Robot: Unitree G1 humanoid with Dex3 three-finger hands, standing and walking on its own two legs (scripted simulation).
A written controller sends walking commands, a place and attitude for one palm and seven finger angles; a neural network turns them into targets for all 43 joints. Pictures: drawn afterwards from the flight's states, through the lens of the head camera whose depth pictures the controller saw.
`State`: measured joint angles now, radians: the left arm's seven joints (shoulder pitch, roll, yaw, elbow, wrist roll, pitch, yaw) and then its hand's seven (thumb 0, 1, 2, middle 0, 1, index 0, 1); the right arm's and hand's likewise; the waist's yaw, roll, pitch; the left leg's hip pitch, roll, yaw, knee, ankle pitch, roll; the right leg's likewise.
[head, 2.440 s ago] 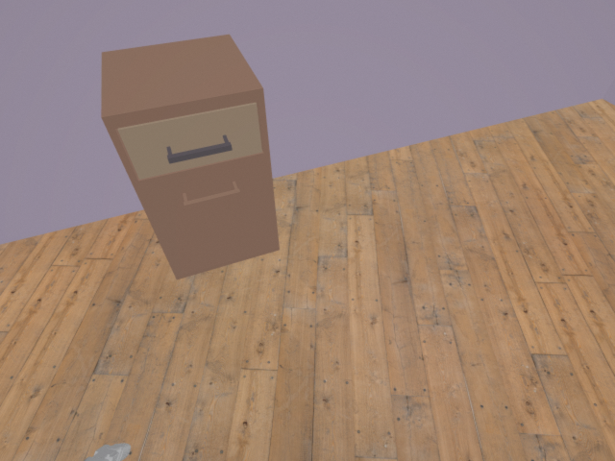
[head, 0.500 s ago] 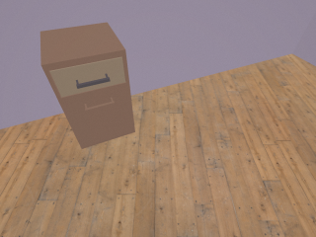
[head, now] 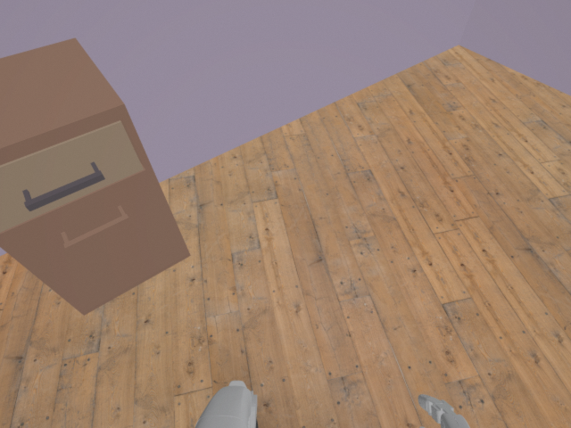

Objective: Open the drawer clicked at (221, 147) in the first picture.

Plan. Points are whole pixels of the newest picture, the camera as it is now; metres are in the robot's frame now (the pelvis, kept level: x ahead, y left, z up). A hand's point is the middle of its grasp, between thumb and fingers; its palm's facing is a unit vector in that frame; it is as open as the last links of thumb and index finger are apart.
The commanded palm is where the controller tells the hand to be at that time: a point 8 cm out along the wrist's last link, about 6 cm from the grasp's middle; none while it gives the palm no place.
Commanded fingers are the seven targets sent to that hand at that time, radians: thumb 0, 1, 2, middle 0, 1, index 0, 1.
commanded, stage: walk to a spot facing it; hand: left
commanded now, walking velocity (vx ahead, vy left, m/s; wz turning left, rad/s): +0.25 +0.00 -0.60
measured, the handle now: (64, 185) +0.61 +0.65 -0.17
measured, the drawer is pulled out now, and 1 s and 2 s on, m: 0.00 0.00 0.00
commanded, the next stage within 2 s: turn to face it in 0.48 s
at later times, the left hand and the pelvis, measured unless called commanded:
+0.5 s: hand (207, 295) +0.35 +0.20 -0.15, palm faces -0.31 -0.92 -0.24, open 7.4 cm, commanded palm none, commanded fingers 0.00 0.90 0.90 -0.20 -0.30 -0.20 -0.30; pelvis +0.16 +0.05 +0.00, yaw -20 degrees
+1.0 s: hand (231, 294) +0.38 +0.17 -0.19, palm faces -0.25 -0.96 -0.14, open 7.3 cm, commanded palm none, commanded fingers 0.00 0.90 0.90 -0.20 -0.30 -0.20 -0.30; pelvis +0.23 +0.03 -0.02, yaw -16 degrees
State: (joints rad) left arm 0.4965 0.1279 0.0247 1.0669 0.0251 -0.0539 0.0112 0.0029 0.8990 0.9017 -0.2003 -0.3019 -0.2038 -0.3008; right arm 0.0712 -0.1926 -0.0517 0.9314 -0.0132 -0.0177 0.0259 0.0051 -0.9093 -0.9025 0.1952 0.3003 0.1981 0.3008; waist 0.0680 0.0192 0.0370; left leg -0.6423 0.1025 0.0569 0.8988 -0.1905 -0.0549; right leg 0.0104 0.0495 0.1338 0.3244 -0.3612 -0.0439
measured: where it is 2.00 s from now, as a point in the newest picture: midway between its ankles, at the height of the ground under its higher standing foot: outside the picture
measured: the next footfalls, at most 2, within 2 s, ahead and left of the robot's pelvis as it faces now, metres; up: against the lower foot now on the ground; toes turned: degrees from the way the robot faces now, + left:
left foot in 0.10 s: +0.20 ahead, +0.14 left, +0.00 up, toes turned +2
right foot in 0.60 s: +0.21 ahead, -0.11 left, +0.00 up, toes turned -31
